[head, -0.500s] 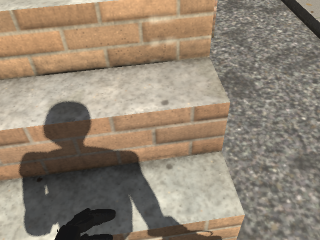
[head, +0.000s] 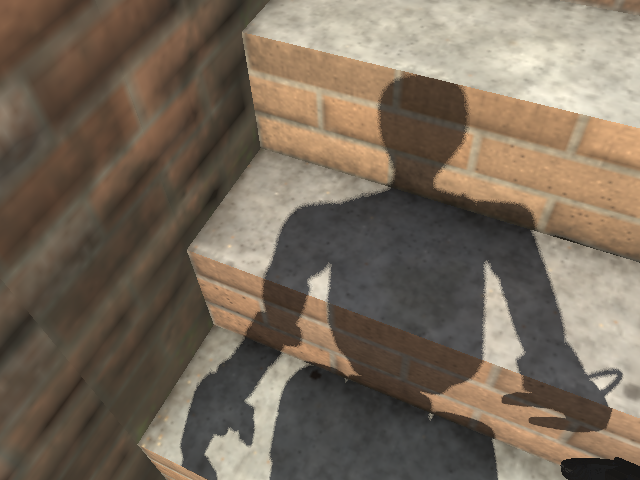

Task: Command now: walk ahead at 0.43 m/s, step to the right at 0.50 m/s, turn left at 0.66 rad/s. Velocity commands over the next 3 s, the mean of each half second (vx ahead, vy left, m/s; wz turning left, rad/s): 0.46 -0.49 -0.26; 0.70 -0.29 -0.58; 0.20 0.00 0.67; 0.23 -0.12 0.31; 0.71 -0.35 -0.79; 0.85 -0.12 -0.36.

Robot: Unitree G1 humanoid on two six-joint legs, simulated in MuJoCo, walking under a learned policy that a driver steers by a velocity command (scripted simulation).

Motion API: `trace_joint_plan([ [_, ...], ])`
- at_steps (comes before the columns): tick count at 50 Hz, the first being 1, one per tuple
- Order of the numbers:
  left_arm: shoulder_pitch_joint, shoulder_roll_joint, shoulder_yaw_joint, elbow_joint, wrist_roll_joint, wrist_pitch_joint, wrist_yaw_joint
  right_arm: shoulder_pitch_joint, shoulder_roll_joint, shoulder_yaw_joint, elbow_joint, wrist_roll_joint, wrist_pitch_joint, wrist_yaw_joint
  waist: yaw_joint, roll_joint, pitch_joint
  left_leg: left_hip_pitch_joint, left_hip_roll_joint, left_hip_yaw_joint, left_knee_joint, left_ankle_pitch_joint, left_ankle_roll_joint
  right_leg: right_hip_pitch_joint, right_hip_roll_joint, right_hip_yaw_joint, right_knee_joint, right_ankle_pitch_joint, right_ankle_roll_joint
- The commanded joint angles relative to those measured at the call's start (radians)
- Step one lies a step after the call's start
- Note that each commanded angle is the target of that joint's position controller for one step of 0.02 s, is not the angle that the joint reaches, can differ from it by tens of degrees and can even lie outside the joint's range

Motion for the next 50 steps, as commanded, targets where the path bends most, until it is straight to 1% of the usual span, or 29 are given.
trace_joint_plan([
  [1, 0.051, -0.051, -0.061, -0.206, -0.02, 0.019, -0.046, 0.143, -0.187, -0.049, 0.146, 0.021, -0.032, -0.036, 0.033, -0.199, -0.253, 0.653, 0.311, -1.022, -0.695, 0.2, -0.309, -0.578, 0.103, 0.118, 0.764, 0.062, 0.017],
  [3, -0.078, -0.138, -0.114, -0.255, -0.022, 0.02, -0.013, 0.206, -0.049, -0.009, 0.214, -0.017, -0.084, -0.013, 0.004, -0.165, -0.18, 0.654, 0.247, -0.573, -0.541, 0.291, -0.253, -0.694, 0.171, 0.184, 0.81, 0.123, -0.017],
  [4, -0.095, -0.143, -0.125, -0.26, -0.023, 0.022, 0.015, 0.218, 0.011, 0.008, 0.228, -0.005, -0.097, 0.004, -0.006, -0.128, -0.166, 0.658, 0.253, -0.467, -0.529, 0.261, -0.233, -0.736, 0.194, 0.173, 0.819, 0.185, -0.022],
  [6, -0.154, -0.138, -0.133, -0.304, -0.064, 0.056, 0.078, 0.166, 0.024, 0.029, 0.202, -0.002, -0.118, 0.044, -0.009, -0.066, -0.091, 0.531, 0.248, -0.301, -0.641, 0.33, -0.233, -0.722, 0.243, 0.078, 0.796, 0.119, -0.017],
  [10, -0.236, -0.108, -0.119, -0.357, -0.056, 0.152, 0.143, 0.116, 0.058, 0.049, 0.16, 0.001, -0.119, 0.082, 0.024, 0.106, 0.105, 0.193, 0.276, -0.147, -0.781, 0.205, -0.267, -0.876, 0.254, 0.047, 0.926, -0.023, 0.01],
  [11, -0.286, -0.092, -0.114, -0.382, -0.031, 0.163, 0.142, 0.139, 0.067, 0.051, 0.157, 0.006, -0.118, 0.074, 0.023, 0.154, 0.126, 0.154, 0.304, -0.154, -0.798, 0.145, -0.235, -0.898, 0.26, 0.04, 0.909, 0.008, 0.021],
  [14, -0.464, -0.073, -0.123, -0.442, -0.033, 0.203, 0.091, 0.348, -0.055, 0.007, 0.144, 0.026, -0.098, -0.004, -0.043, 0.162, 0.135, 0.428, 0.436, -0.376, -0.957, -0.063, -0.197, -1.196, 0.26, 0.033, 1.013, -0.082, 0.047],
  [17, -0.55, -0.102, -0.111, -0.471, -0.04, 0.24, 0.038, 0.43, -0.059, 0.002, 0.077, -0.002, -0.072, -0.068, -0.051, 0.169, 0.019, 0.741, 0.448, -0.325, -0.878, 0.013, -0.177, -1.414, 0.239, 0.046, 1.197, -0.077, 0.081],
  [20, -0.642, -0.097, -0.101, -0.537, -0.058, 0.262, 0.008, 0.484, -0.071, -0.014, 0.008, -0.012, -0.075, -0.07, -0.082, 0.132, -0.02, 0.759, 0.425, -0.259, -0.916, 0.06, -0.156, -1.329, 0.213, 0.012, 1.079, -0.059, 0.119],
  [21, -0.501, -0.21, -0.097, -0.487, 0.078, 0.238, 0.028, 0.532, -0.123, -0.032, 0.093, -0.061, -0.131, -0.107, -0.089, 0.167, -0.07, 0.814, 0.483, -0.283, -0.919, 0.072, -0.097, -1.201, 0.242, 0.04, 1.057, -0.19, 0.04],
  [22, -0.523, -0.205, -0.09, -0.485, 0.101, 0.228, 0.023, 0.582, -0.136, -0.05, 0.1, -0.066, -0.153, -0.12, -0.111, 0.087, -0.08, 0.878, 0.511, -0.317, -0.936, 0.06, -0.087, -1.233, 0.219, 0.027, 1.09, -0.211, 0.017],
  [26, -0.66, -0.212, -0.087, -0.495, 0.061, 0.207, -0.016, 0.629, -0.069, -0.044, 0.173, -0.041, -0.169, -0.106, -0.154, 0.049, -0.003, 1.037, 0.54, -0.237, -1.048, 0.066, -0.032, -1.341, 0.183, -0.03, 0.985, -0.335, -0.036],
  [29, -0.594, -0.184, -0.078, -0.514, 0.027, 0.211, -0.018, 0.575, -0.042, -0.037, 0.21, -0.064, -0.17, -0.072, -0.094, 0.136, 0.051, 1.065, 0.594, -0.178, -1.101, 0.093, 0.052, -1.353, 0.123, 0.002, 1.124, -0.415, -0.069],
  [32, -0.634, -0.212, -0.097, -0.562, 0.022, 0.206, -0.015, 0.571, -0.045, -0.044, 0.255, -0.08, -0.175, -0.058, -0.068, 0.051, 0.112, 1.091, 0.608, -0.056, -1.188, 0.25, 0.032, -1.358, 0.033, -0.041, 1.054, -0.487, -0.097],
  [34, -0.639, -0.221, -0.11, -0.598, 0.038, 0.213, -0.013, 0.536, -0.096, -0.055, 0.25, -0.048, -0.17, -0.073, -0.08, 0.001, 0.11, 1.034, 0.613, 0.046, -1.285, 0.448, 0.001, -1.158, -0.036, -0.148, 0.804, -0.483, -0.112],
  [35, -0.664, -0.227, -0.109, -0.624, 0.072, 0.229, 0.001, 0.601, -0.141, -0.064, 0.267, -0.051, -0.169, -0.081, -0.122, 0.022, 0.089, 1.19, 0.67, 0.006, -1.296, 0.612, 0.03, -1.281, -0.048, -0.194, 0.955, -0.524, -0.122],
  [37, -0.625, -0.204, -0.095, -0.637, 0.072, 0.234, -0.001, 0.565, -0.146, -0.073, 0.288, -0.069, -0.168, -0.06, -0.072, 0.063, 0.045, 1.293, 0.639, 0.153, -1.139, 1.119, -0.038, -1.22, -0.063, -0.185, 0.793, -0.544, -0.134],
  [39, -0.602, -0.179, -0.088, -0.614, 0.027, 0.209, 0.01, 0.502, -0.171, -0.08, 0.246, -0.054, -0.163, -0.047, -0.061, 0.058, -0.079, 1.164, 0.542, 0.248, -0.968, 1.643, -0.044, -0.82, 0.014, -0.277, 0.41, -0.698, -0.142],
  [40, -0.47, -0.176, -0.102, -0.583, 0.018, 0.179, 0.007, 0.391, -0.151, -0.06, 0.201, -0.043, -0.165, -0.049, 0.036, 0.088, -0.188, 0.942, 0.521, 0.244, -0.77, 2.009, -0.046, -0.346, 0.103, -0.193, 0.096, -0.68, -0.17],
  [41, -0.302, -0.06, -0.062, -0.527, -0.02, 0.194, 0.009, 0.461, -0.296, -0.092, 0.153, 0.005, -0.184, -0.03, 0.035, 0.164, -0.416, 0.894, 0.544, 0.129, -0.549, 2.038, 0.022, 0.05, 0.239, -0.151, -0.147, -0.842, -0.113],
  [42, -0.247, -0.045, -0.036, -0.53, -0.03, 0.165, 0.033, 0.457, -0.319, -0.086, 0.091, 0.071, -0.232, 0.054, 0.038, 0.398, -0.497, 0.694, 0.491, 0.057, -0.437, 1.657, 0.053, 0.381, 0.215, 0.072, -0.388, -0.667, -0.059],
  [43, -0.1, 0.092, 0.031, -0.451, 0.037, 0.159, 0.064, 0.37, -0.284, -0.081, 0.018, 0.091, -0.248, 0.08, 0.118, 0.297, -0.584, 0.286, 0.339, 0.038, -0.039, 1.228, -0.018, 0.729, 0.061, 0.428, -0.666, -0.787, -0.053],
  [44, 0.116, 0.226, 0.102, -0.302, 0.03, 0.141, 0.112, 0.222, -0.148, -0.048, -0.038, 0.073, -0.255, 0.125, 0.213, -0.147, -0.769, 0.249, 0.052, -0.081, 0.549, 0.456, -0.072, 0.755, -0.061, 0.746, -1.051, -0.808, -0.078],
  [45, 0.077, 0.194, 0.095, -0.24, 0.059, 0.104, 0.131, 0.117, -0.01, -0.041, -0.083, 0.062, -0.256, 0.112, 0.162, -0.06, -0.726, 0.059, 0.055, -0.354, 0.961, 0.442, -0.075, 0.789, -0.109, 0.593, -0.894, -0.348, -0.142],
  [46, 0.146, 0.207, 0.114, -0.132, 0.046, 0.086, 0.142, 0.044, 0.053, -0.022, -0.135, 0.048, -0.262, 0.104, 0.145, -0.05, -0.555, -0.071, 0.154, -0.355, 0.888, 0.321, -0.057, 0.78, -0.061, 0.395, -0.717, -0.124, -0.137],
  [47, 0.125, 0.171, 0.115, -0.065, 0.057, 0.069, 0.136, 0.059, 0.032, -0.029, -0.142, 0.037, -0.268, 0.092, 0.085, -0.043, -0.369, -0.242, 0.219, -0.403, 0.909, 0.179, -0.074, 0.748, -0.069, 0.356, -0.674, -0.152, -0.155],
  [48, 0.358, -0.011, -0.036, -0.002, 0.051, 0.134, 0.056, 0.065, -0.005, -0.009, -0.039, -0.058, -0.207, 0.159, 0.246, 0.112, -0.278, -0.321, 0.115, -0.598, 0.909, 0.231, 0.048, 0.491, -0.158, 0.439, -0.672, 0.402, -0.212],
  [49, 0.502, -0.132, -0.067, 0.093, 0.073, 0.1, 0.021, -0.327, -0.03, -0.017, -0.251, -0.037, -0.208, 0.145, 0.277, -0.057, -0.072, -0.261, 0.163, -0.409, 0.806, -0.201, 0.102, 0.323, -0.072, 0.179, -0.917, 0.196, -0.089],
  [50, 0.315, -0.152, -0.096, 0.055, 0.05, 0.093, -0.024, -0.262, 0.047, 0.016, -0.33, -0.053, -0.194, 0.158, 0.057, -0.029, -0.172, -0.377, 0.134, -0.449, 0.872, -0.347, 0.09, 0.416, -0.186, 0.259, -0.771, 0.652, -0.164],
])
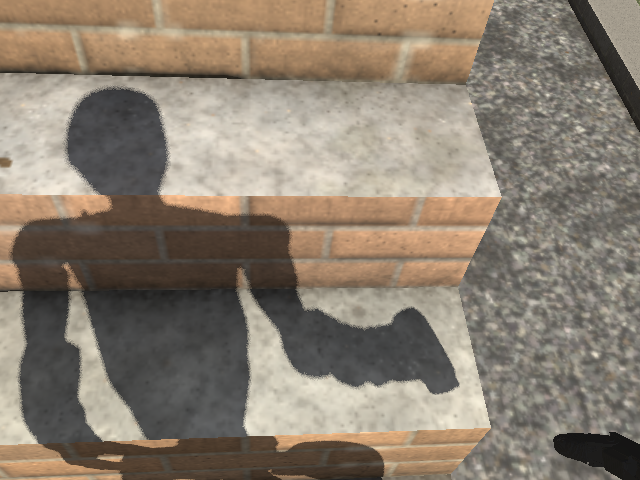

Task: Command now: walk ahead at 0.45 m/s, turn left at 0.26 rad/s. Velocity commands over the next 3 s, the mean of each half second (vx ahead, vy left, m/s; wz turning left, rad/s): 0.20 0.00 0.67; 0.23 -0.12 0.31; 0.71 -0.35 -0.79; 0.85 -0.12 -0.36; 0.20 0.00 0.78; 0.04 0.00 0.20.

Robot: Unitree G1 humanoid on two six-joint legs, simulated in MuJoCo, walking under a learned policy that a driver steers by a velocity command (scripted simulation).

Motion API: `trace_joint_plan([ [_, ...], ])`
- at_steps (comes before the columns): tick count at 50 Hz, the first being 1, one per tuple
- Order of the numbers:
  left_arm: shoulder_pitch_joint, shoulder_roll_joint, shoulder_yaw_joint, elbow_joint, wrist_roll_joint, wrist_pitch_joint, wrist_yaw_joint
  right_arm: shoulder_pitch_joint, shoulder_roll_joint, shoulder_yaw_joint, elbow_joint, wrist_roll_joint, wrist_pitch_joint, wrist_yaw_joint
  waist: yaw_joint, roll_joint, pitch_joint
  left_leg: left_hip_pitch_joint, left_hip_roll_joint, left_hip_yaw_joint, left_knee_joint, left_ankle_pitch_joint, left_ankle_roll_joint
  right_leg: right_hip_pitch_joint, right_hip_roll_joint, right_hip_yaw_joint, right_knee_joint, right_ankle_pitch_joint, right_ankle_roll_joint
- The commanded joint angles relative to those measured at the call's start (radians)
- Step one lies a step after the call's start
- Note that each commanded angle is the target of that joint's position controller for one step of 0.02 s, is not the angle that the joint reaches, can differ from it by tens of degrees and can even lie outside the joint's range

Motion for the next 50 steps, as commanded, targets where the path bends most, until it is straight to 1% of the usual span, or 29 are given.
trace_joint_plan([
  [1, 0.338, -0.051, -0.029, 0.136, -0.02, -0.019, -0.085, -0.203, 0.067, 0.075, -0.273, -0.044, 0.018, 0.039, -0.011, 0.068, -0.171, -0.594, 0.039, -0.195, 0.057, -0.425, 0.059, 0.594, -0.324, 0.367, -0.265, 0.84, -0.105],
  [4, -0.134, 0.148, 0.017, 0.0, 0.065, -0.081, -0.015, 0.057, 0.022, 0.114, -0.259, 0.009, 0.058, 0.037, -0.2, -0.1, -0.214, -0.33, 0.015, -0.153, 0.319, -0.559, -0.006, 0.162, -0.33, 0.16, -0.52, 0.691, -0.089],
  [6, -0.143, 0.239, 0.023, -0.071, 0.125, -0.091, -0.008, 0.036, -0.081, 0.095, -0.313, 0.026, 0.05, 0.014, -0.221, 0.068, -0.156, -0.312, 0.025, -0.08, 0.124, -0.329, -0.076, 0.032, -0.269, 0.007, -0.49, 0.551, -0.043],
  [9, -0.084, 0.443, 0.104, -0.136, 0.075, -0.123, 0.01, 0.071, -0.028, 0.09, -0.325, 0.043, 0.09, 0.032, -0.258, -0.107, 0.031, -0.279, 0.086, -0.056, -0.007, -0.207, -0.138, 0.099, -0.378, -0.028, -0.513, 0.623, -0.048],
  [11, -0.206, 0.513, 0.16, -0.232, 0.077, -0.126, 0.018, 0.15, -0.13, 0.02, -0.232, 0.082, 0.12, 0.013, -0.252, -0.159, -0.059, 0.017, 0.067, 0.04, -0.346, -0.014, -0.163, 0.045, -0.344, -0.104, -0.529, 0.412, 0.038],
  [12, -0.148, 0.506, 0.174, -0.218, 0.083, -0.126, 0.004, 0.103, -0.143, 0.019, -0.262, 0.123, 0.128, 0.011, -0.22, -0.259, -0.064, -0.009, 0.052, -0.055, -0.619, -0.135, -0.117, 0.17, -0.393, -0.047, -0.477, 0.384, 0.052],
  [13, -0.028, 0.397, 0.169, -0.194, 0.076, -0.09, -0.023, 0.097, -0.192, 0.004, -0.219, 0.159, 0.121, 0.01, -0.108, -0.144, -0.114, 0.016, -0.081, -0.016, -0.867, -0.261, -0.029, 0.244, -0.304, -0.105, -0.223, 0.074, 0.048],
  [15, 0.097, 0.052, 0.069, -0.361, 0.138, -0.004, -0.101, 0.519, -0.359, -0.04, -0.044, 0.023, 0.151, -0.076, -0.054, 0.484, -0.464, 0.5, 0.133, -0.881, -1.116, 0.687, 0.338, -0.319, -0.055, 0.232, 0.743, -0.354, 0.116],
  [16, 0.078, 0.064, 0.067, -0.334, 0.051, 0.007, -0.124, 0.51, -0.345, -0.033, -0.03, 0.007, 0.197, -0.046, -0.083, 0.503, -0.395, 0.32, 0.092, -0.946, -1.256, 0.295, 0.247, -0.339, 0.145, 0.435, 1.069, -0.215, 0.067],
  [17, -0.089, 0.155, 0.081, -0.328, -0.048, -0.005, -0.076, 0.418, -0.265, -0.023, -0.054, 0.009, 0.188, -0.002, -0.151, 0.236, -0.276, 0.24, 0.054, -0.677, -1.193, -0.134, 0.091, -0.467, 0.119, 0.448, 1.132, -0.19, 0.066],
  [20, 0.01, 0.186, 0.022, -0.333, -0.015, 0.015, -0.062, 0.173, -0.226, 0.021, 0.037, 0.058, 0.131, 0.015, -0.009, 0.03, -0.184, -0.207, -0.01, -0.614, -0.961, -0.364, 0.119, -0.349, 0.11, 0.395, 1.076, -0.27, 0.077],
  [22, 0.263, 0.263, 0.055, -0.209, -0.039, 0.056, -0.081, -0.112, -0.195, 0.053, -0.083, 0.019, 0.128, 0.003, 0.065, 0.029, -0.255, -0.485, -0.011, -0.632, -1.054, -0.399, 0.047, -0.08, 0.155, 0.309, 1.258, -0.103, 0.135],
  [25, 0.625, 0.404, 0.091, -0.018, 0.058, 0.114, -0.097, -0.253, -0.098, 0.113, -0.234, 0.062, 0.142, -0.03, 0.115, -0.098, -0.182, -0.934, -0.111, -0.416, -0.932, -0.187, -0.167, 0.366, 0.171, 0.289, 1.026, -0.047, 0.067],
  [27, 0.583, 0.208, -0.008, -0.009, 0.123, 0.12, -0.114, 0.049, -0.044, 0.114, -0.217, 0.094, 0.175, -0.104, -0.036, -0.168, -0.143, -0.749, -0.297, -0.106, -0.661, -0.014, -0.396, 0.347, 0.13, 0.191, -0.04, -0.421, 0.039],
  [28, 0.286, 0.044, -0.06, -0.064, 0.066, 0.117, -0.164, 0.398, -0.032, 0.095, -0.085, 0.071, 0.241, -0.096, -0.213, -0.184, -0.128, -0.657, -0.25, -0.087, -0.262, -0.131, -0.345, 0.222, 0.033, 0.207, -0.062, -0.217, 0.045],
  [29, 0.031, -0.012, -0.115, -0.116, 0.074, 0.165, -0.204, 0.598, -0.054, 0.065, -0.004, 0.08, 0.287, -0.085, -0.342, -0.066, -0.05, -0.705, -0.258, -0.154, 0.131, -0.063, -0.328, 0.063, 0.027, 0.18, -0.231, -0.078, 0.065],
  [30, -0.434, -0.003, -0.053, -0.34, -0.119, 0.159, -0.049, 0.549, 0.065, 0.052, 0.054, 0.063, 0.221, -0.208, -0.22, -0.273, 0.061, 0.014, -0.349, 0.003, 0.032, -0.195, -0.296, -0.058, -0.18, 0.379, -0.889, 0.422, -0.064],
  [31, -0.453, 0.069, -0.057, -0.372, -0.097, 0.136, -0.037, 0.579, -0.096, 0.015, 0.022, 0.009, 0.22, -0.221, -0.273, -0.07, 0.028, 0.118, -0.335, 0.089, -0.06, -0.111, -0.289, 0.025, -0.052, 0.198, -0.846, 0.563, 0.099],
  [32, -0.414, 0.207, -0.024, -0.363, -0.091, 0.082, -0.018, 0.633, -0.242, -0.052, 0.005, -0.022, 0.239, -0.176, -0.37, -0.077, -0.124, 0.134, -0.322, 0.23, 0.092, -0.148, -0.356, 0.293, -0.1, 0.15, -0.439, 1.106, 0.112],
  [33, -0.341, 0.265, -0.006, -0.359, -0.075, 0.061, 0.001, 0.712, -0.307, -0.064, 0.023, -0.006, 0.247, -0.137, -0.363, -0.133, -0.242, 0.132, -0.232, 0.211, 0.106, -0.076, -0.316, 0.422, -0.128, 0.131, -0.331, 1.241, 0.08],
  [35, -0.173, 0.232, 0.028, -0.345, -0.038, 0.075, 0.044, 0.59, -0.3, -0.047, -0.021, 0.018, 0.201, -0.064, -0.281, -0.13, -0.131, 0.092, -0.082, 0.095, -0.691, 0.025, -0.227, 0.54, -0.15, 0.182, -0.217, 1.096, 0.105],
  [37, -0.169, 0.114, -0.001, -0.338, -0.006, 0.046, 0.059, 0.247, -0.115, 0.012, -0.135, 0.026, 0.179, -0.035, -0.211, -0.009, 0.048, -0.124, 0.089, -0.039, -1.028, 0.394, -0.125, 0.478, -0.259, 0.339, 0.164, -0.099, -0.032],
  [39, -0.127, 0.004, -0.035, -0.416, -0.013, -0.017, 0.041, 0.105, -0.015, 0.061, -0.093, 0.016, 0.127, -0.055, -0.048, 0.007, 0.145, 0.09, -0.083, 0.078, -1.284, 0.682, -0.232, 0.124, -0.126, 0.365, 0.144, -0.678, -0.094],
  [40, -0.166, -0.057, -0.091, -0.462, -0.043, 0.004, 0.036, 0.185, 0.017, 0.067, -0.07, 0.024, 0.091, -0.084, -0.094, -0.057, 0.127, 0.325, -0.016, 0.113, -1.552, 0.765, -0.213, 0.036, -0.022, 0.158, 0.223, -0.548, -0.047],
  [42, -0.106, -0.047, -0.104, -0.437, -0.118, 0.024, 0.036, 0.269, -0.022, 0.05, 0.001, 0.013, 0.087, -0.08, -0.083, -0.098, 0.1, 0.581, 0.081, 0.215, -1.863, 0.869, -0.124, -0.121, 0.045, 0.065, 0.457, -0.517, -0.025],
  [45, -0.021, 0.014, -0.058, -0.464, -0.109, 0.121, 0.023, -0.031, -0.124, 0.092, -0.105, -0.017, 0.102, -0.135, 0.136, 0.058, 0.01, 0.359, 0.265, 0.222, -1.945, 1.455, -0.021, 0.092, 0.117, 0.069, 1.029, -0.552, 0.005],
  [46, -0.049, 0.052, -0.02, -0.508, -0.082, 0.109, 0.021, 0.019, -0.186, 0.053, -0.062, -0.031, 0.094, -0.168, 0.177, 0.098, -0.06, 0.56, 0.436, 0.163, -1.641, 1.489, 0.009, -0.214, 0.02, 0.147, 1.149, -0.541, 0.057],
  [47, 0.035, 0.119, 0.006, -0.508, -0.043, 0.129, 0.011, -0.004, -0.189, 0.044, -0.102, -0.028, 0.11, -0.202, 0.214, -0.007, -0.228, 0.747, 0.523, 0.089, -1.619, 1.429, 0.047, -0.299, 0.05, 0.135, 1.34, -0.525, 0.076],
  [50, 0.069, 0.15, 0.063, -0.491, -0.117, 0.15, -0.016, 0.001, -0.176, 0.01, -0.07, -0.006, 0.078, -0.26, 0.221, -0.032, -0.192, 0.78, 0.77, -0.227, -1.799, 0.071, 0.125, -0.657, -0.076, 0.336, 1.556, -0.348, 0.121],
])
Over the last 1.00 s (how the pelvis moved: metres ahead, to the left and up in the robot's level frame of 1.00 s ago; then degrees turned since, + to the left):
0.26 -0.17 0.32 -29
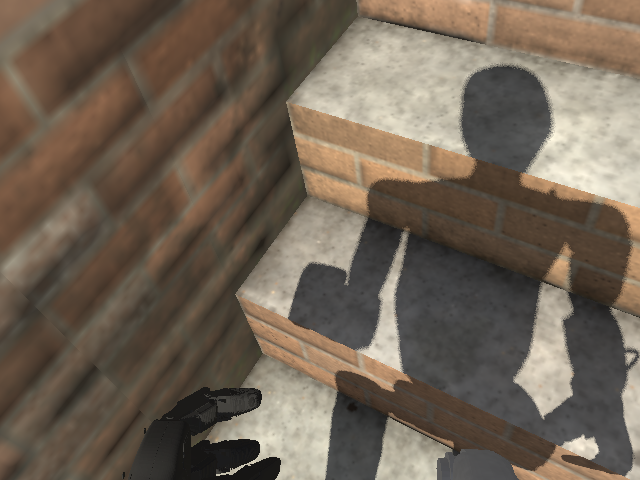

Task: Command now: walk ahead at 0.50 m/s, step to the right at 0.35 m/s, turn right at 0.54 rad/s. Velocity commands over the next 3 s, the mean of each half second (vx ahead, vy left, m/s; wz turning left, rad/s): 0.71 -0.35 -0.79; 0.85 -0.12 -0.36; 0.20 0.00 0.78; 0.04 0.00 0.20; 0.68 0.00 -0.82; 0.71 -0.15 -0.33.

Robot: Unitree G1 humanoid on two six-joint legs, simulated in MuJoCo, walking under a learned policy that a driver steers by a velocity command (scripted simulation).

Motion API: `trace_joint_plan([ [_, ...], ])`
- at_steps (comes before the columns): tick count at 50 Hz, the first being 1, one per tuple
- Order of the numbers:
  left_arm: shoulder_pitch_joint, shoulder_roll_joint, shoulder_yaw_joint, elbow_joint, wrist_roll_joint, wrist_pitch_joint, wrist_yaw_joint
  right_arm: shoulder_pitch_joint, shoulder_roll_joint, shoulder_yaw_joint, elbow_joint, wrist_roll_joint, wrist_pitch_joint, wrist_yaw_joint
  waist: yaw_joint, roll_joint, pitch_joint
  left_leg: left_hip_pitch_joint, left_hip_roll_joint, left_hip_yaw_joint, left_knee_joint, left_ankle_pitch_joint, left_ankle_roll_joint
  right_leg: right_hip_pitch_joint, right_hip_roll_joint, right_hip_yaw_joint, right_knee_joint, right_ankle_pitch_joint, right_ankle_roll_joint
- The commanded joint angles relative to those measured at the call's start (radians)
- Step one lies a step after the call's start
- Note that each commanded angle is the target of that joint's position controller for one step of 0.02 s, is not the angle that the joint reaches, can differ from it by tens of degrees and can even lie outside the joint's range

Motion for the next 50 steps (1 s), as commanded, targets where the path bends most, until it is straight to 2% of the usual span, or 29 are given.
trace_joint_plan([
  [1, 0.297, 0.278, 0.148, -0.024, -0.014, 0.033, -0.022, -0.166, -0.149, -0.04, -0.143, -0.021, -0.055, -0.045, 0.197, -0.128, -0.26, 0.16, 0.609, -0.33, -0.059, -0.058, 0.16, -0.097, -0.056, 0.152, 0.078, 0.292, 0.033],
  [2, 0.319, 0.269, 0.152, 0.012, -0.012, 0.037, -0.03, -0.251, -0.158, -0.042, -0.161, -0.033, -0.05, -0.024, 0.209, -0.181, -0.225, 0.024, 0.461, -0.157, -0.033, 0.019, 0.1, 0.141, -0.037, 0.091, -0.221, 0.37, -0.007],
  [5, 0.434, 0.199, 0.148, 0.114, 0.064, 0.047, -0.041, -0.325, -0.204, -0.078, -0.145, 0.084, -0.023, 0.005, 0.271, -0.077, -0.15, -0.228, 0.327, 0.037, 0.069, -0.171, -0.029, 0.647, 0.074, -0.127, -0.994, 0.46, -0.139],
  [8, 0.648, 0.067, 0.105, 0.215, 0.061, -0.015, -0.09, -0.42, -0.021, -0.025, -0.118, 0.171, 0.016, 0.053, 0.357, -0.143, -0.01, -0.096, 0.249, 0.117, 0.545, -0.301, 0.04, 0.651, -0.041, -0.099, -1.646, 0.341, -0.311],
  [9, 0.55, -0.055, 0.052, 0.208, 0.095, -0.043, -0.114, -0.421, 0.03, -0.036, -0.124, 0.146, 0.042, 0.059, 0.256, -0.222, 0.003, -0.266, 0.126, 0.066, 0.937, -0.419, 0.047, 0.605, 0.067, -0.033, -1.415, 0.395, -0.324],
  [10, 0.489, 0.033, 0.044, 0.167, 0.125, -0.064, -0.126, -0.446, 0.152, 0.001, -0.206, 0.106, 0.02, 0.033, 0.148, -0.43, -0.067, -0.413, -0.012, -0.061, 1.175, -0.485, -0.005, 0.613, 0.113, 0.258, -1.348, 0.816, -0.369],
  [11, 0.204, 0.348, 0.134, 0.035, 0.124, -0.045, -0.086, -0.253, 0.152, 0.015, -0.237, 0.068, -0.002, 0.056, -0.05, -0.611, -0.134, -0.533, -0.071, -0.183, 1.272, -0.358, -0.005, 0.541, 0.03, 0.899, -1.714, 0.203, -0.395],
  [12, 0.064, 0.502, 0.238, -0.027, 0.184, -0.09, -0.033, -0.128, -0.021, -0.048, -0.178, -0.047, 0.008, 0.071, -0.064, -0.365, -0.24, -0.475, 0.006, -0.225, 1.306, -0.13, -0.033, 0.528, -0.131, 1.071, -1.944, -0.454, -0.459],
  [13, 0.061, 0.419, 0.224, -0.012, 0.155, -0.106, -0.013, -0.202, -0.061, -0.062, -0.186, -0.008, 0.007, 0.061, -0.028, -0.247, -0.115, -0.418, -0.001, -0.205, 1.318, -0.053, -0.063, 0.359, -0.13, 1.119, -1.95, -0.48, -0.403],
  [16, 0.292, 0.287, 0.212, 0.112, 0.101, -0.127, -0.002, -0.316, -0.058, -0.062, -0.264, 0.024, -0.006, 0.071, 0.092, -0.019, -0.128, -0.328, -0.019, -0.327, 1.249, -0.064, -0.062, 0.416, -0.075, 0.858, -1.695, -0.047, -0.265],
  [20, 0.156, 0.232, 0.193, 0.137, 0.124, -0.077, -0.025, 0.022, 0.009, -0.029, -0.229, 0.02, -0.003, 0.07, -0.112, 0.063, -0.097, 0.153, 0.027, -0.314, 0.449, -0.106, 0.025, 0.187, 0.126, 0.382, -1.388, 0.161, -0.076],
  [21, 0.114, 0.225, 0.193, 0.149, 0.101, -0.062, -0.023, 0.1, 0.086, -0.009, -0.189, 0.028, 0.008, 0.054, -0.181, 0.192, -0.037, 0.211, 0.056, -0.213, 0.02, 0.137, 0.022, 0.146, 0.252, 0.214, -1.089, -0.001, -0.002],
  [22, 0.17, 0.214, 0.187, 0.162, 0.07, -0.058, -0.016, 0.016, 0.152, 0.006, -0.162, 0.03, 0.019, 0.045, -0.123, 0.288, 0.007, 0.094, 0.11, -0.169, -0.146, 0.375, 0.022, 0.19, 0.314, 0.117, -0.664, -0.096, -0.021],
  [24, 0.336, 0.239, 0.195, 0.188, 0.101, -0.02, -0.012, -0.261, 0.141, 0.003, -0.194, 0.013, 0.006, 0.044, 0.096, 0.205, -0.076, -0.129, 0.168, -0.094, -0.251, 0.634, -0.023, 0.414, 0.36, 0.038, -0.238, 0.109, -0.009],
  [27, 0.353, 0.196, 0.16, 0.143, 0.102, 0.009, -0.038, -0.17, 0.02, -0.034, -0.166, 0.009, -0.03, 0.035, 0.114, -0.04, -0.168, 0.16, 0.287, -0.173, -0.026, 0.954, -0.02, 0.108, 0.321, 0.072, -0.102, 0.069, 0.017],
  [28, 0.349, 0.224, 0.136, 0.118, 0.07, -0.03, -0.012, -0.14, -0.018, -0.029, -0.153, -0.06, -0.059, 0.064, 0.125, 0.094, -0.179, 0.377, 0.375, -0.188, 0.268, 1.582, -0.047, -0.038, 0.218, -0.035, -0.4, -0.025, 0.014],
  [29, 0.338, 0.282, 0.147, 0.074, 0.091, -0.053, -0.008, -0.208, -0.074, -0.048, -0.192, -0.116, -0.056, 0.069, 0.167, 0.181, -0.218, 0.359, 0.412, -0.173, 0.386, 1.966, -0.095, 0.105, 0.19, -0.089, -0.675, -0.09, 0.004],
  [30, 0.358, 0.352, 0.166, 0.118, 0.107, -0.097, 0.004, -0.244, -0.094, -0.058, -0.24, -0.105, -0.039, 0.067, 0.14, 0.108, -0.241, 0.185, 0.247, -0.001, 0.389, 2.122, -0.221, 0.411, 0.299, -0.25, -0.974, -0.053, -0.04],
  [31, 0.517, 0.434, 0.207, 0.147, 0.125, -0.132, -0.001, -0.267, -0.18, -0.1, -0.273, -0.021, -0.023, 0.067, 0.229, 0.131, -0.284, -0.153, 0.069, 0.099, 0.721, 2.193, -0.385, 0.833, 0.307, -0.242, -1.19, 0.043, -0.186],
  [32, 0.724, 0.559, 0.263, 0.186, 0.113, -0.159, -0.009, -0.425, -0.285, -0.152, -0.287, 0.09, -0.026, 0.065, 0.487, -0.277, -0.456, -0.681, -0.108, 0.084, 1.599, 1.144, -0.414, 1.272, 0.048, 0.263, -1.532, 0.203, -0.458],
  [33, 0.232, 0.576, 0.263, 0.045, 0.081, -0.157, 0.064, -0.411, -0.195, -0.129, -0.295, 0.074, -0.014, 0.092, 0.302, -0.884, -0.616, -0.639, -0.134, -0.227, 2.147, -0.144, -0.229, 0.875, -0.204, 0.915, -1.622, 0.151, -0.469],
  [34, 0.071, 0.43, 0.214, -0.014, 0.082, -0.17, 0.088, -0.591, -0.159, -0.087, -0.42, 0.005, -0.018, 0.124, 0.199, -0.462, -0.468, -0.467, -0.024, -0.456, 2.125, -0.225, -0.13, 0.411, -0.13, 0.891, -1.529, 0.135, -0.342],
  [35, 0.067, 0.343, 0.185, 0.037, 0.088, -0.197, 0.101, -0.584, -0.081, -0.059, -0.475, -0.007, -0.014, 0.143, 0.091, -0.19, -0.346, -0.47, 0.03, -0.524, 2.03, -0.258, -0.085, 0.224, -0.131, 0.811, -1.4, 0.102, -0.217],
  [37, -0.171, 0.202, 0.112, 0.029, 0.085, -0.209, 0.113, -0.132, -0.036, -0.034, -0.368, 0.018, -0.023, 0.115, -0.216, 0.105, -0.313, -0.325, 0.087, -0.437, 1.797, -0.052, -0.113, 0.048, -0.104, 0.525, -1.252, 0.195, -0.084],
  [40, -0.169, 0.194, 0.096, 0.066, 0.116, -0.236, 0.091, 0.181, -0.056, -0.061, -0.192, 0.039, 0.02, 0.096, -0.278, 0.234, -0.338, -0.379, 0.079, -0.217, 1.786, 0.126, -0.106, 0.212, -0.145, 0.342, -1.153, 0.102, -0.118],
  [44, -0.075, 0.19, 0.089, 0.152, 0.146, -0.266, 0.066, 0.197, 0.032, -0.027, -0.196, 0.042, -0.005, 0.126, -0.279, 0.077, -0.289, -0.383, 0.151, -0.187, 1.139, 0.039, -0.023, 0.474, -0.151, 0.11, -1.155, 0.199, 0.009],
  [47, -0.134, 0.106, 0.08, 0.147, 0.151, -0.21, 0.057, 0.313, 0.052, -0.035, -0.098, 0.021, -0.002, 0.154, -0.313, -0.018, -0.116, -0.211, 0.184, -0.092, 0.31, 0.198, 0.069, 0.386, -0.063, -0.126, -0.994, 0.204, 0.055],
  [48, -0.153, 0.111, 0.002, -0.153, 0.053, -0.132, 0.043, 0.469, -0.038, -0.027, 0.153, -0.143, 0.032, 0.352, -0.091, -0.113, 0.16, -0.362, 0.132, -0.251, 0.402, 0.214, 0.146, -0.017, 0.009, -0.217, -0.693, 0.007, 0.022],
  [50, -0.292, 0.045, -0.035, -0.128, 0.073, -0.044, 0.05, 0.742, -0.019, -0.037, 0.361, -0.174, 0.059, 0.399, -0.279, 0.117, -0.023, -0.227, 0.101, -0.222, 0.432, 0.435, 0.155, -0.263, 0.002, -0.179, -0.277, 0.117, 0.009],
])
Over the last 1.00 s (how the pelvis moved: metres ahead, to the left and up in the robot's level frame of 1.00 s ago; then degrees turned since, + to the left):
-0.27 0.01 -0.20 32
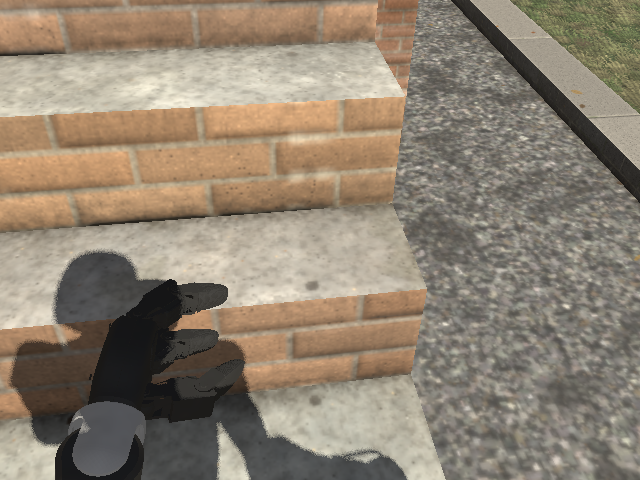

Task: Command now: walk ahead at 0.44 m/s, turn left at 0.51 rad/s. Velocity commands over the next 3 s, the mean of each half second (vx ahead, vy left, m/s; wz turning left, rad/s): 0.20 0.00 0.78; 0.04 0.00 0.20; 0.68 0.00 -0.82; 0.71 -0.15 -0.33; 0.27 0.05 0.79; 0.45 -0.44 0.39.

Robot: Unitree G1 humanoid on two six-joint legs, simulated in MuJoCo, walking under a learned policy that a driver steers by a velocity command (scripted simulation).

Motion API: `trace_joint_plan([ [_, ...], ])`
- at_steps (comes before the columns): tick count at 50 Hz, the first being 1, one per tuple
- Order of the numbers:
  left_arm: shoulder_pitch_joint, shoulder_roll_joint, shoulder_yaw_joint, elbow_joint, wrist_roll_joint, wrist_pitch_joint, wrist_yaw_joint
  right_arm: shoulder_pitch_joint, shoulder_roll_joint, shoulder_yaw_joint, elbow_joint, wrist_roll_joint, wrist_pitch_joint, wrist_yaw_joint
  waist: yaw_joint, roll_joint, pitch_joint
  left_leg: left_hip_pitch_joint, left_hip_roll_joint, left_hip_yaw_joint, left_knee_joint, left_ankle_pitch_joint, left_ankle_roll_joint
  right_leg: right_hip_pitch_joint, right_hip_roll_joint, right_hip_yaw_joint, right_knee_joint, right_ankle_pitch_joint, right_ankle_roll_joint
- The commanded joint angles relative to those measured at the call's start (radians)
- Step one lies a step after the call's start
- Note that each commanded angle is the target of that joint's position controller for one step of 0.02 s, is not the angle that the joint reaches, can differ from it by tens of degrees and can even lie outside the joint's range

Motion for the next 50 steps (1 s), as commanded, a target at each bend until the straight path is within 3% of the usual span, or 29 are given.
trace_joint_plan([
  [1, 0.016, -0.141, -0.083, -0.066, -0.075, 0.098, -0.029, 0.501, 0.027, 0.025, 0.414, -0.065, 0.06, 0.109, -0.006, 0.115, 0.184, -0.077, -0.042, -0.085, -0.367, 0.072, 0.056, -0.37, 0.052, 0.012, 0.57, 0.287, -0.097],
  [4, 0.474, -0.126, -0.084, 0.094, 0.001, 0.061, -0.102, 0.055, -0.117, 0.019, 0.301, -0.049, 0.06, 0.008, 0.312, 0.023, -0.058, -0.328, 0.082, -0.829, -0.345, -0.113, 0.359, -0.553, 0.14, 0.33, 0.922, 0.633, -0.127],
  [5, 0.704, -0.029, -0.043, 0.188, -0.015, 0.058, -0.145, -0.326, -0.278, -0.033, 0.131, 0.014, 0.032, -0.049, 0.411, 0.044, 0.029, -0.486, 0.308, -1.273, -0.646, -0.9, 0.433, -0.62, 0.079, 0.296, 1.148, 0.69, 0.019],
  [6, 0.482, 0.191, 0.046, 0.241, -0.088, 0.054, -0.115, -0.29, -0.273, -0.021, 0.104, 0.034, -0.025, -0.077, 0.243, -0.259, 0.106, -0.455, 0.316, -1.294, -0.663, -1.037, 0.32, -0.68, 0.087, 0.332, 1.216, 0.713, 0.126],
  [8, 0.209, 0.306, 0.118, 0.274, -0.018, 0.024, -0.08, -0.144, -0.219, -0.013, 0.195, 0.059, -0.133, -0.116, 0.115, -0.253, 0.081, -0.506, 0.12, -1.03, -0.441, -0.953, 0.154, -0.331, 0.033, 0.303, 0.915, 0.818, 0.118],
  [12, 0.099, 0.228, 0.138, 0.288, 0.04, 0.012, -0.005, -0.061, -0.137, 0.009, 0.17, 0.12, -0.154, -0.132, 0.038, 0.082, -0.08, -0.475, -0.06, -0.6, -0.278, -0.726, 0.049, 0.132, 0.107, 0.009, 0.132, 0.529, 0.097],
  [15, 0.341, 0.068, 0.092, 0.285, 0.102, 0.079, 0.036, 0.086, -0.054, 0.03, 0.124, 0.14, -0.096, -0.141, 0.012, 0.236, -0.074, -0.02, -0.095, -0.69, -0.181, -0.589, 0.055, -0.148, 0.124, 0.154, -0.16, 0.328, 0.078],
  [18, 1.02, -0.03, 0.049, 0.496, 0.231, 0.085, -0.098, -0.428, 0.038, 0.061, -0.217, 0.199, -0.009, -0.18, 0.213, 0.002, 0.0, -0.674, -0.374, -0.266, -0.041, -0.426, -0.216, 0.546, 0.164, -0.015, -0.682, 0.436, -0.077],
  [21, 0.255, -0.079, -0.056, 0.312, 0.088, 0.119, -0.265, 0.193, 0.081, 0.07, -0.147, 0.14, 0.186, -0.18, -0.216, -0.099, -0.003, -0.62, -0.363, -0.243, 1.057, -0.443, -0.208, 0.248, -0.052, 0.123, -1.018, 0.704, -0.1],
  [23, 0.303, -0.18, -0.158, 0.296, 0.088, 0.131, -0.311, 0.123, 0.017, 0.077, -0.183, 0.129, 0.223, -0.2, -0.139, 0.019, -0.034, -0.855, -0.408, -0.236, 0.894, -0.454, -0.17, 0.563, -0.046, 0.087, -1.218, 0.899, -0.136],
  [24, 0.603, -0.085, -0.146, 0.375, 0.081, 0.108, -0.265, 0.114, 0.071, 0.107, -0.239, 0.071, 0.21, -0.227, -0.135, 0.02, -0.172, -0.902, -0.427, -0.216, 0.806, -0.363, -0.232, 0.848, -0.108, 0.169, -0.955, 1.642, -0.185],
  [25, 0.355, 0.314, 0.033, 0.295, -0.06, 0.077, -0.074, -0.025, -0.084, -0.004, -0.259, 0.13, 0.14, -0.223, -0.089, -0.5, 0.066, -0.602, -0.282, 0.265, 1.109, -0.615, -0.23, 0.887, -0.165, 0.004, -1.066, 2.14, -0.091],
  [26, 0.614, 0.171, -0.011, 0.327, 0.145, 0.08, -0.109, 0.327, -0.059, 0.063, -0.173, 0.029, 0.159, -0.246, -0.052, 0.024, -0.553, -0.854, -0.167, -0.256, 1.262, -0.43, -0.272, 0.887, -0.468, 0.42, -0.552, 1.893, -0.345],
  [27, 0.424, 0.372, 0.079, 0.286, 0.125, 0.056, -0.133, 0.394, -0.005, 0.032, -0.175, 0.036, 0.137, -0.216, -0.206, -0.045, -0.319, -0.999, -0.136, -0.314, 1.57, -0.463, -0.225, 0.882, -0.538, 0.456, -0.602, 1.698, -0.331],
  [29, -0.079, 0.383, 0.097, -0.028, 0.049, -0.04, -0.115, 0.225, -0.219, -0.068, -0.026, 0.068, 0.081, -0.108, -0.132, 0.096, 0.019, -0.715, -0.125, -0.243, 1.757, -0.22, -0.261, 0.462, -0.405, 0.257, -0.799, 1.244, -0.264],
  [31, -0.041, 0.152, 0.008, -0.049, 0.003, -0.085, -0.031, -0.109, -0.15, -0.02, -0.055, 0.081, 0.046, -0.099, -0.01, 0.181, 0.071, -0.426, -0.116, -0.027, 0.997, 0.043, -0.213, 0.371, -0.139, -0.066, -0.718, 1.084, -0.121],
  [32, 0.073, 0.044, 0.018, 0.1, -0.09, -0.051, -0.016, -0.038, -0.236, -0.057, -0.093, 0.132, 0.117, -0.168, -0.064, -0.171, 0.118, -0.129, -0.139, 0.015, 0.225, -0.032, -0.221, 0.428, -0.063, 0.037, -0.739, 0.726, -0.086],
  [33, 0.287, 0.012, 0.022, 0.182, -0.106, -0.029, 0.027, -0.098, -0.18, -0.024, -0.042, 0.103, 0.118, -0.182, 0.083, -0.16, 0.203, -0.134, -0.125, 0.112, -0.126, -0.031, -0.212, 0.448, -0.055, 0.012, -0.661, 0.612, -0.059],
  [34, 0.243, 0.035, 0.023, 0.189, -0.135, -0.015, 0.064, -0.056, -0.071, -0.004, -0.015, 0.107, 0.104, -0.155, 0.016, -0.128, 0.302, 0.005, -0.079, 0.144, -0.464, 0.03, -0.142, 0.355, -0.029, -0.058, -0.435, 0.508, -0.03],
  [35, 0.296, 0.021, 0.009, 0.223, -0.131, -0.001, 0.077, 0.062, 0.036, 0.024, 0.077, 0.114, 0.078, -0.131, -0.016, 0.127, 0.265, 0.167, -0.136, 0.15, -0.493, -0.102, -0.044, 0.206, 0.113, -0.133, 0.131, 0.031, -0.034],
  [36, 0.253, 0.054, 0.033, 0.081, -0.09, -0.003, 0.041, -0.02, 0.059, 0.071, 0.008, 0.109, 0.049, -0.144, 0.085, 0.325, 0.179, 0.123, -0.019, -0.262, -0.082, 0.678, 0.08, 0.051, 0.185, 0.036, 0.675, 0.019, 0.041],
  [37, 0.287, -0.047, -0.004, 0.036, -0.11, -0.037, 0.011, -0.059, 0.099, 0.093, -0.083, 0.048, 0.07, -0.19, 0.114, 0.131, -0.097, 0.282, 0.079, -0.319, 0.014, 0.822, 0.048, 0.043, 0.2, 0.207, 0.745, 0.188, 0.107],
  [38, 0.288, 0.006, 0.003, 0.036, -0.144, -0.028, -0.027, -0.015, 0.057, 0.065, -0.132, 0.062, 0.089, -0.251, 0.07, -0.045, -0.186, 0.208, 0.098, -0.433, -0.109, 0.345, -0.005, 0.122, 0.14, 0.183, 0.608, 0.244, 0.161],
  [40, 0.16, 0.052, 0.027, -0.043, -0.122, 0.044, -0.042, -0.179, -0.009, 0.059, -0.225, 0.096, 0.062, -0.281, 0.092, -0.126, 0.121, -0.253, 0.255, -0.654, -0.198, -0.05, 0.035, 0.137, 0.074, 0.257, 0.491, 0.321, 0.17],
  [42, 0.041, 0.144, 0.066, -0.159, -0.1, 0.107, -0.038, -0.252, 0.037, 0.082, -0.308, 0.033, 0.036, -0.316, 0.059, -0.011, 0.035, -0.436, 0.229, -0.578, -0.144, -0.307, 0.043, 0.287, 0.124, 0.255, 0.6, 0.412, 0.172],
  [43, 0.281, 0.346, 0.14, 0.067, 0.021, 0.107, -0.042, -0.218, -0.043, 0.143, -0.219, 0.032, 0.051, -0.169, 0.048, 0.133, -0.164, -0.601, 0.135, -0.511, -0.023, -0.615, 0.115, 0.104, 0.124, 0.435, 0.88, 0.439, 0.086],
  [44, 0.356, 0.364, 0.169, 0.141, 0.045, 0.103, -0.048, -0.301, 0.062, 0.174, -0.245, 0.015, 0.081, -0.114, 0.055, -0.083, -0.136, -0.608, 0.097, -0.395, 0.032, -0.554, 0.111, 0.181, 0.159, 0.426, 0.971, 0.599, 0.058],
  [46, 0.391, 0.338, 0.153, 0.173, 0.069, 0.093, -0.053, -0.403, 0.075, 0.206, -0.252, 0.064, 0.09, -0.097, 0.111, -0.203, -0.121, -0.528, 0.097, -0.255, 0.114, -0.543, 0.053, 0.165, 0.111, 0.313, 0.668, 0.629, 0.023],
  [50, 0.433, 0.168, 0.091, 0.35, 0.134, 0.044, -0.141, -0.373, 0.067, 0.16, -0.261, 0.104, 0.036, -0.135, 0.04, 0.034, 0.011, -0.46, 0.099, 0.004, 0.278, -0.483, -0.083, 0.218, -0.006, 0.079, -0.268, 0.646, -0.067],
])
Over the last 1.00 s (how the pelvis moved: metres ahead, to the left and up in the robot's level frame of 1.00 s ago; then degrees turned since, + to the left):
-0.23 0.05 -0.15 -27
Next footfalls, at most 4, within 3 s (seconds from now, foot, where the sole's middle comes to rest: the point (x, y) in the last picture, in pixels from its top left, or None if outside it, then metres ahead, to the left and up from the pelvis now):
0.04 left None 0.02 0.09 -0.82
0.46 left None -0.08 0.15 -0.84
0.46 right None -0.28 -0.08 -1.06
0.68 left None -0.24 0.17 -1.05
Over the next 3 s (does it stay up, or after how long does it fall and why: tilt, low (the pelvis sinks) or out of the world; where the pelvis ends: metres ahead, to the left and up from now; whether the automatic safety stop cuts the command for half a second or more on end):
stays up -0.15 -0.03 -0.16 its command is cut before an obstacle after 1.8 s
